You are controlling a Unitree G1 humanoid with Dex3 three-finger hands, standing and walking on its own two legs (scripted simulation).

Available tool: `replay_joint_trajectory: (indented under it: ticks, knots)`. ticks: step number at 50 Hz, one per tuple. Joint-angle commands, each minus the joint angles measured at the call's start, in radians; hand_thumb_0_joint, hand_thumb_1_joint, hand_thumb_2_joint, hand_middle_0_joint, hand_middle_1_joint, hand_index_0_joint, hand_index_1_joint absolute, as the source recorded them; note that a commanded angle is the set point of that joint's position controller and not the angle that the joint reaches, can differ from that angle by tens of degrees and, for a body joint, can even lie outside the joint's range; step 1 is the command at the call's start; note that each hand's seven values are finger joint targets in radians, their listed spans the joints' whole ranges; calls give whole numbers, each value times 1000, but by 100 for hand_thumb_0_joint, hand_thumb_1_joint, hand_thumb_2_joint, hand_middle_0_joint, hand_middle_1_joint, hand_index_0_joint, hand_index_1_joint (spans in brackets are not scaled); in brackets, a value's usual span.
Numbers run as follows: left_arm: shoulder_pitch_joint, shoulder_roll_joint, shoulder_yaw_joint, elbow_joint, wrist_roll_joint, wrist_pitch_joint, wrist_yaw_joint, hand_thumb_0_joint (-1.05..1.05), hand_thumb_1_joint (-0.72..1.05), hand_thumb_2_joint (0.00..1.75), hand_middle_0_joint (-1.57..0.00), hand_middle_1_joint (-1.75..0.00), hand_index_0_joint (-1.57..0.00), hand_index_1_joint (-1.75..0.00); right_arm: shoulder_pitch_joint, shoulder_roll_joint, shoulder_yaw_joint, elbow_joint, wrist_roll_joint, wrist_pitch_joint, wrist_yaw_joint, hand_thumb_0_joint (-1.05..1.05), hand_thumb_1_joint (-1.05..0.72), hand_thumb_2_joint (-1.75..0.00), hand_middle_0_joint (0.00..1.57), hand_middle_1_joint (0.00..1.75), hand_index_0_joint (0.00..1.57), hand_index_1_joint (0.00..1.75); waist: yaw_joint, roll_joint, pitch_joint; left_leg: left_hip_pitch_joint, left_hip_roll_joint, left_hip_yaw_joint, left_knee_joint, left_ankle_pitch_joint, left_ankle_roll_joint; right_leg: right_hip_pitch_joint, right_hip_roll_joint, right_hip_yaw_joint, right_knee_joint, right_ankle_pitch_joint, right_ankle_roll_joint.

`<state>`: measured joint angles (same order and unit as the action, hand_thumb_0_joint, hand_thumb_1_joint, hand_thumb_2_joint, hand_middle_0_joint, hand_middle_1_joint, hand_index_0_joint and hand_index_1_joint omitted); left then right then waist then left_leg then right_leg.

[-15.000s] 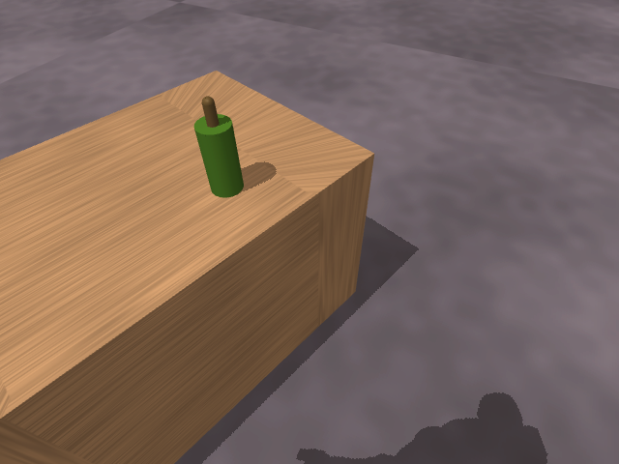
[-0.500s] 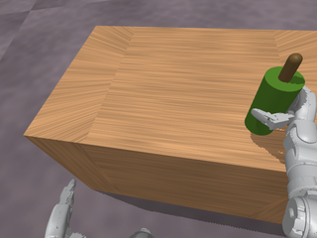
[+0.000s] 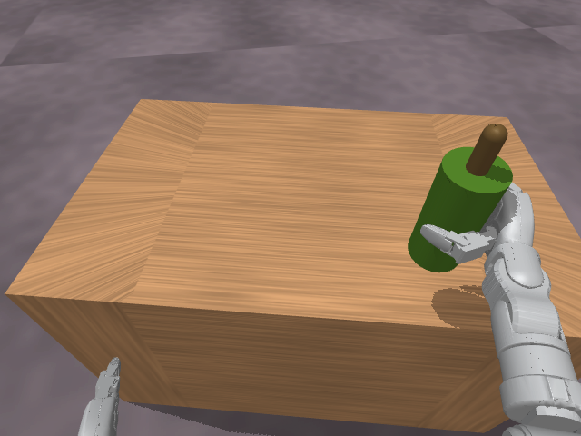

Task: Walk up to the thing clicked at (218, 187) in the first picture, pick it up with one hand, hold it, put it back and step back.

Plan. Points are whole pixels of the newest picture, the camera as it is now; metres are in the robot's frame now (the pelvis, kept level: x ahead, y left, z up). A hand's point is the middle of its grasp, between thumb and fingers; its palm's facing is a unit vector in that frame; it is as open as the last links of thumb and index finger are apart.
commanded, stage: lift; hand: right
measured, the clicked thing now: (460, 200) +0.39 -0.18 +0.15
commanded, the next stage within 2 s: hold in 0.62 s
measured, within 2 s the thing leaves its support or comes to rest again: neither
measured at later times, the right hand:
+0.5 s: hand (467, 235) +0.33 -0.17 +0.15, palm faces +0.18 +0.98 -0.02, open 10.8 cm
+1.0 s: hand (474, 238) +0.31 -0.16 +0.18, palm faces +0.17 +0.98 -0.02, open 10.9 cm
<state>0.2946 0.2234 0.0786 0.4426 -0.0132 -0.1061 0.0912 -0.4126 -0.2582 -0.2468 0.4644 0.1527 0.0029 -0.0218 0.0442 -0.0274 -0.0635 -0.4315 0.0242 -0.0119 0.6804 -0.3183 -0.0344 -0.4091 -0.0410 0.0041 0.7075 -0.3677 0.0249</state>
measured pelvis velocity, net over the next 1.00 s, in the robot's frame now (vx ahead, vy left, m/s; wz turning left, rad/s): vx -0.02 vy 0.01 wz -0.02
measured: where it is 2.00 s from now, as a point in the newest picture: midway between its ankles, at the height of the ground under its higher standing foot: outside the picture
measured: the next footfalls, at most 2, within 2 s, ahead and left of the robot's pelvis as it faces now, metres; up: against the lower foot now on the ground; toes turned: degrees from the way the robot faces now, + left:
none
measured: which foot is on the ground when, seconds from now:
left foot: down 0.00-1.00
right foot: down 0.00-1.00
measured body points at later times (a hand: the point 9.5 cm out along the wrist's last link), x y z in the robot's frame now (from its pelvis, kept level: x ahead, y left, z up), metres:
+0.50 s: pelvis -0.01 +0.01 +0.01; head -0.03 +0.02 +0.46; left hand +0.15 +0.27 -0.05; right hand +0.32 -0.22 +0.16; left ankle +0.02 +0.14 -0.72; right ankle +0.00 -0.13 -0.72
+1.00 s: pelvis -0.02 +0.01 +0.01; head -0.04 +0.03 +0.46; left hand +0.15 +0.28 -0.05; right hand +0.30 -0.22 +0.18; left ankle +0.02 +0.14 -0.72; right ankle +0.00 -0.13 -0.72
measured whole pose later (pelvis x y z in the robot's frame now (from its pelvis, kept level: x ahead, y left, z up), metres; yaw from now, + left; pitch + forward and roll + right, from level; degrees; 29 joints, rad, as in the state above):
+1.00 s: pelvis -0.02 +0.01 +0.01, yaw -1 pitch -3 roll +0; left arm 0.24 0.23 0.10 0.60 0.00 -0.21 0.15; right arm -0.19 -0.21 -0.19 -0.05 0.20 0.34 -0.04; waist 0.01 -0.05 -0.02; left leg -0.28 0.03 0.00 0.59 -0.26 -0.02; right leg -0.26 -0.04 0.02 0.60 -0.30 0.03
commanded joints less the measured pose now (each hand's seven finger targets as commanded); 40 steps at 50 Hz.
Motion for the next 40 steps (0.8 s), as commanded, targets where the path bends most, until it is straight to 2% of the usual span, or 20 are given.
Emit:
replay_joint_trajectory:
  ticks: [1,2,4,5,6,7,9,12,14,15,16,17,18,24,25,31,35,37,38,40]
  knots:
    - [-75,120,56,-144,-4,-58,19,0,-54,5,-4,-5,-4,-5,-519,-213,-55,-455,44,-90,5,0,-5,-130,125,144,131,144,-7,-31,-337,141,-25,48,-85,321,19,201,36,-27,-103,313,-25]
    - [-82,147,74,-144,-3,-60,21,0,-55,5,-4,-5,-4,-5,-483,-212,-67,-443,51,-80,3,0,-4,-130,124,143,130,143,-6,-16,-322,152,-21,45,-97,308,16,187,40,-31,-108,291,-29]
    - [-102,124,57,-165,-5,-69,21,0,-55,5,-4,-5,-4,-5,-523,-213,-50,-563,50,-71,-3,0,-3,-130,123,143,129,143,-17,-30,-360,162,-21,45,-97,308,17,215,39,-29,-111,290,-26]
    - [-75,127,64,-139,-4,-64,26,0,-54,5,-4,-5,-4,-5,-502,-244,-78,-564,49,-64,-10,0,-4,-130,124,143,130,143,-13,-38,-352,163,-18,40,-106,307,16,217,43,-33,-113,283,-29]
    - [-81,122,57,-145,-4,-66,29,0,-54,5,-4,-5,-4,-5,-476,-211,-56,-572,52,-55,-11,0,-3,-129,123,142,129,142,-8,-21,-325,161,-21,47,-106,300,14,214,40,-29,-119,278,-29]
    - [-103,154,74,-173,-4,-74,31,0,-54,5,-4,-5,-4,-5,-453,-217,-68,-583,53,-43,-16,0,-3,-127,122,140,127,140,-13,-7,-333,165,-22,48,-109,294,16,221,38,-25,-124,276,-29]
    - [-82,109,48,-131,-4,-68,32,0,-55,5,-4,-5,-4,-5,-447,-204,-58,-608,55,-30,-18,0,-3,-128,123,142,128,142,-15,-30,-320,166,-20,47,-113,306,17,225,39,-28,-122,290,-28]
    - [-120,125,57,-127,-2,-76,36,0,-55,6,-4,-5,-3,-5,-428,-205,-56,-675,60,-7,-23,0,-1,-129,122,142,128,142,-21,-52,-301,166,-20,47,-127,258,20,221,38,-24,-147,243,-26]
    - [-152,96,29,-138,-3,-85,40,0,-55,5,-4,-5,-4,-5,-434,-186,-40,-712,59,3,-21,0,-3,-129,122,141,128,141,-22,-42,-289,164,-20,48,-141,214,19,220,39,-24,-157,193,-28]
    - [-135,138,63,-142,0,-88,46,0,-55,6,-4,-5,-3,-5,-407,-206,-68,-688,61,12,-24,0,-4,-130,123,142,128,142,-12,-11,-305,177,-19,45,-145,225,18,227,39,-25,-158,201,-32]
    - [-147,143,62,-132,-2,-91,49,0,-55,5,-4,-5,-4,-5,-380,-205,-71,-682,65,26,-24,0,-4,-130,124,144,130,144,-22,-6,-277,165,-22,52,-148,218,17,226,37,-20,-164,199,-32]
    - [-124,101,33,-114,0,-92,45,0,-55,6,-4,-5,-4,-5,-396,-180,-40,-723,64,27,-20,0,-3,-130,123,143,128,143,-19,-42,-277,174,-17,47,-148,221,18,227,41,-26,-160,200,-28]
    - [-123,127,56,-120,1,-96,51,0,-55,5,-4,-5,-4,-5,-381,-186,-58,-718,68,36,-21,0,-3,-130,123,142,128,142,-12,-13,-288,168,-18,46,-155,226,17,239,41,-25,-159,204,-33]
    - [-133,142,69,-103,3,-115,59,0,-56,6,-4,-5,-4,-5,-356,-171,-47,-740,68,80,-17,0,-2,-128,121,141,126,141,-14,-13,-241,150,-24,62,-166,187,18,244,34,-11,-189,172,-26]
    - [-136,114,42,-93,1,-120,55,0,-55,5,-4,-5,-4,-5,-377,-156,-31,-760,70,85,-13,0,-1,-128,120,140,126,140,-16,-25,-227,145,-24,63,-167,177,19,241,34,-11,-192,161,-25]
    - [-147,100,37,-52,4,-126,56,0,-56,6,-4,-5,-4,-5,-328,-153,-47,-749,73,128,-9,0,-3,-129,121,141,127,141,-30,-15,-213,176,-18,61,-177,191,18,226,41,-17,-195,180,-30]
    - [-159,138,65,-78,7,-141,60,0,-56,6,-4,-5,-4,-5,-336,-168,-61,-812,71,140,-13,0,-4,-130,121,142,127,142,-29,-7,-247,184,-21,66,-179,199,19,257,38,-10,-200,193,-26]
    - [-166,69,9,-68,5,-144,56,0,-55,5,-4,-5,-4,-5,-349,-146,-39,-862,72,143,-12,0,-5,-129,121,140,126,140,-38,-27,-228,186,-15,56,-192,160,18,234,47,-20,-200,157,-29]
    - [-171,106,38,-54,7,-145,63,0,-56,6,-4,-5,-4,-5,-322,-164,-65,-835,73,153,-17,0,-3,-128,120,140,125,140,-36,-2,-220,177,-18,58,-197,147,19,238,44,-16,-208,143,-31]
    - [-160,159,85,-55,9,-154,69,0,-55,5,-4,-5,-4,-5,-330,-160,-57,-850,77,165,-19,0,-3,-128,120,140,125,140,-17,-1,-224,168,-21,64,-196,160,16,259,41,-13,-208,147,-30]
